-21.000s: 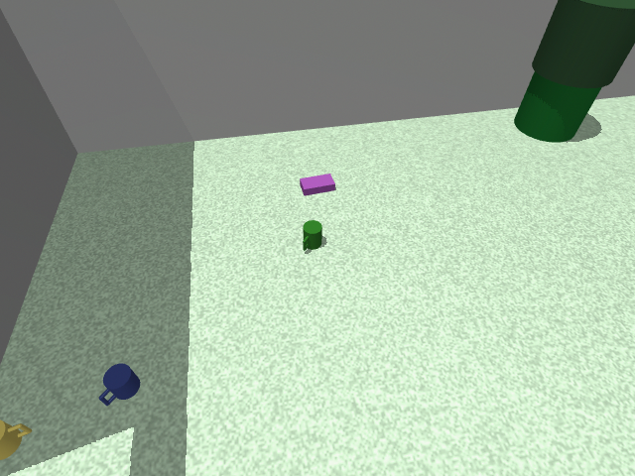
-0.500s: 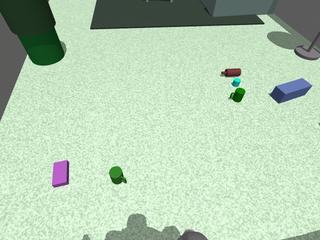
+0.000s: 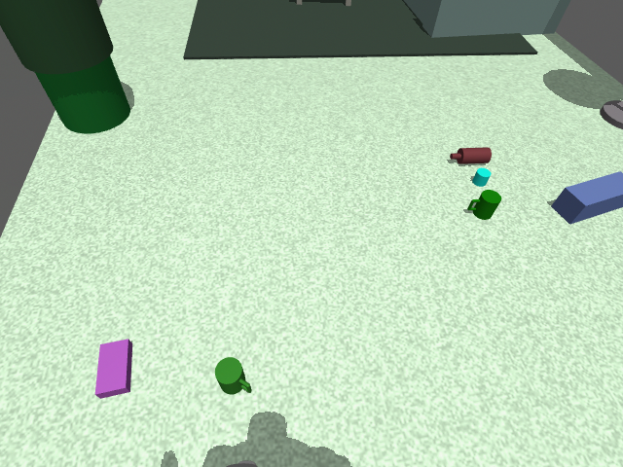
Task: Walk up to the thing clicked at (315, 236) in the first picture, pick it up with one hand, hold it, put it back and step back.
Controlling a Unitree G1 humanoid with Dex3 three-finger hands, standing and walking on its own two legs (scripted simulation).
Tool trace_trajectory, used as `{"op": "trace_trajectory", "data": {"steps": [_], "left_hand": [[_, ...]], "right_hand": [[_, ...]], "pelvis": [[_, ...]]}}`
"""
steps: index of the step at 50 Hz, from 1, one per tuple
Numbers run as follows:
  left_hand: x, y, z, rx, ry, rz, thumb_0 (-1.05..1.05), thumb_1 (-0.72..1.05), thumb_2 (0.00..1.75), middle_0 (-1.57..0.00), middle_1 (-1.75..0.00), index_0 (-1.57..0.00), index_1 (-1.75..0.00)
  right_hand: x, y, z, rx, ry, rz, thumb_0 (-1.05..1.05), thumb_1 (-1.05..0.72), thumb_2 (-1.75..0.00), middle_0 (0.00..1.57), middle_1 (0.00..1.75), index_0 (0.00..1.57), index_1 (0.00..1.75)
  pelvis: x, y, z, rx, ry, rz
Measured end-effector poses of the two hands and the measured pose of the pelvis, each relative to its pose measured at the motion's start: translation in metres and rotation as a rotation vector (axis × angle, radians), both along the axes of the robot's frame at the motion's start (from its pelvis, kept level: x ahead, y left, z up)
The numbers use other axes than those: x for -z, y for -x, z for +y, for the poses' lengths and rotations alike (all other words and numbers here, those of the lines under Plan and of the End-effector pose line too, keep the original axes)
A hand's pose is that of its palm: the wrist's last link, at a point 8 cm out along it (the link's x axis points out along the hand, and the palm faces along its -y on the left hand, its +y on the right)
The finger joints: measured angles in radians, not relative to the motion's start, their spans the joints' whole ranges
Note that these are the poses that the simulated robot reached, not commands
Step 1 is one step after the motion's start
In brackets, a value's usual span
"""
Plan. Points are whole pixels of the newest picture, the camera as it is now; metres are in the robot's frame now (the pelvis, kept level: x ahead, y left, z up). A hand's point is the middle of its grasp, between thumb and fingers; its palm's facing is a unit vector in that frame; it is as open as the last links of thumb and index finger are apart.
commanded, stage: walk up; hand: left
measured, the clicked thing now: (235, 379) +0.46 +0.22 -0.70
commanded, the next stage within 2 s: none
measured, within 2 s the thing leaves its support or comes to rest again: neither
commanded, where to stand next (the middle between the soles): +0.09 -0.01 m, yaw +1 degrees
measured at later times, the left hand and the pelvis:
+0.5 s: hand out of the picture +0.07 +0.26 -0.13, palm faces -0.04 -0.92 -0.39, open 7.4 cm; pelvis +0.00 -0.01 +0.01, yaw -2 degrees
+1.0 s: hand out of the picture +0.12 +0.25 -0.13, palm faces -0.07 -0.95 -0.31, open 7.4 cm; pelvis +0.01 +0.00 +0.03, yaw -2 degrees
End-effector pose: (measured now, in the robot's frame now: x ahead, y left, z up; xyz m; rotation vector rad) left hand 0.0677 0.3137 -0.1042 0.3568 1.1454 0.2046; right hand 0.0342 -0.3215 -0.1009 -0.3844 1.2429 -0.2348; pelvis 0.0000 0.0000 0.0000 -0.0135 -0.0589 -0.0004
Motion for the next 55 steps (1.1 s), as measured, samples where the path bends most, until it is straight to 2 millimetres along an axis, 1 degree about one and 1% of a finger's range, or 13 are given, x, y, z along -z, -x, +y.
{"op": "trace_trajectory", "data": {"steps": [2, 4, 9, 12, 15, 19, 21, 24, 30, 39, 44, 49, 55], "left_hand": [[0.010, -0.009, 0.005, -0.017, 0.017, 0.013, 0.01, 0.90, 0.90, -0.21, -0.30, -0.21, -0.30], [0.015, -0.016, 0.005, -0.015, 0.033, 0.029, 0.01, 0.90, 0.90, -0.21, -0.30, -0.20, -0.30], [0.020, -0.023, 0.003, -0.010, 0.059, 0.052, 0.01, 0.90, 0.90, -0.20, -0.30, -0.20, -0.30], [0.019, -0.020, 0.001, -0.007, 0.053, 0.066, 0.01, 0.90, 0.90, -0.21, -0.30, -0.20, -0.30], [0.017, -0.013, -0.002, -0.007, 0.026, 0.079, 0.01, 0.90, 0.90, -0.21, -0.30, -0.20, -0.30], [0.005, 0.003, -0.010, -0.011, 0.002, 0.093, 0.01, 0.90, 0.90, -0.21, -0.30, -0.20, -0.30], [-0.001, 0.006, -0.012, -0.015, -0.003, 0.098, 0.01, 0.90, 0.90, -0.21, -0.30, -0.20, -0.30], [-0.008, 0.006, -0.014, -0.019, -0.009, 0.086, 0.01, 0.90, 0.90, -0.21, -0.30, -0.21, -0.30], [-0.016, -0.007, -0.018, -0.011, -0.004, 0.046, 0.01, 0.90, 0.90, -0.21, -0.30, -0.21, -0.30], [-0.013, -0.035, -0.026, 0.024, 0.044, 0.019, 0.01, 0.90, 0.90, -0.21, -0.30, -0.21, -0.30], [-0.008, -0.044, -0.026, 0.035, 0.064, 0.028, 0.01, 0.90, 0.90, -0.21, -0.30, -0.21, -0.30], [-0.005, -0.045, -0.024, 0.034, 0.072, 0.045, 0.01, 0.90, 0.90, -0.21, -0.30, -0.20, -0.30], [-0.005, -0.038, -0.020, 0.022, 0.064, 0.075, 0.01, 0.90, 0.90, -0.21, -0.30, -0.20, -0.30]], "right_hand": [[-0.004, -0.006, 0.010, -0.005, 0.010, -0.001, 0.01, -0.91, -0.90, 0.21, 0.30, 0.20, 0.30], [-0.009, -0.015, 0.018, -0.013, 0.009, -0.015, 0.01, -0.91, -0.90, 0.21, 0.30, 0.20, 0.30], [-0.018, -0.042, 0.028, -0.041, 0.010, -0.071, 0.01, -0.91, -0.90, 0.21, 0.30, 0.20, 0.30], [-0.017, -0.059, 0.026, -0.054, 0.005, -0.112, 0.01, -0.90, -0.90, 0.21, 0.30, 0.20, 0.30], [-0.010, -0.072, 0.019, -0.058, -0.009, -0.153, 0.01, -0.90, -0.90, 0.21, 0.30, 0.21, 0.30], [-0.003, -0.081, 0.017, -0.033, -0.050, -0.177, 0.01, -0.91, -0.90, 0.21, 0.30, 0.20, 0.30], [-0.001, -0.081, 0.018, -0.030, -0.073, -0.182, 0.01, -0.91, -0.90, 0.21, 0.30, 0.20, 0.30], [0.003, -0.078, 0.019, -0.027, -0.099, -0.170, 0.01, -0.91, -0.90, 0.21, 0.30, 0.20, 0.30], [0.004, -0.061, 0.021, -0.011, -0.119, -0.127, 0.01, -0.91, -0.90, 0.21, 0.30, 0.20, 0.30], [-0.005, -0.025, 0.016, 0.042, -0.082, -0.036, 0.01, -0.91, -0.90, 0.21, 0.30, 0.20, 0.30], [-0.011, -0.014, 0.016, 0.065, -0.059, -0.001, 0.01, -0.91, -0.90, 0.21, 0.30, 0.20, 0.30], [-0.014, -0.014, 0.018, 0.074, -0.050, 0.004, 0.01, -0.91, -0.90, 0.21, 0.30, 0.20, 0.30], [-0.013, -0.026, 0.023, 0.062, -0.061, -0.012, 0.01, -0.91, -0.90, 0.21, 0.30, 0.20, 0.30]], "pelvis": [[0.001, -0.003, 0.005, 0.006, -0.013, 0.002], [-0.001, -0.004, 0.009, 0.003, 0.004, 0.008], [-0.006, -0.007, 0.010, 0.011, 0.011, 0.033], [-0.005, -0.007, 0.008, 0.025, 0.007, 0.038], [-0.001, -0.006, 0.003, 0.039, 0.002, 0.034], [-0.005, -0.004, -0.003, 0.030, 0.013, 0.015], [-0.007, -0.005, -0.005, 0.027, -0.009, 0.009], [-0.010, -0.005, -0.006, 0.025, -0.012, 0.000], [-0.016, -0.002, -0.008, 0.026, -0.013, -0.011], [-0.023, -0.004, -0.004, 0.030, -0.006, -0.001], [-0.025, -0.006, 0.000, 0.032, -0.004, 0.008], [-0.026, -0.009, 0.002, 0.034, -0.004, 0.014], [-0.027, -0.010, 0.004, 0.029, -0.006, 0.024]]}}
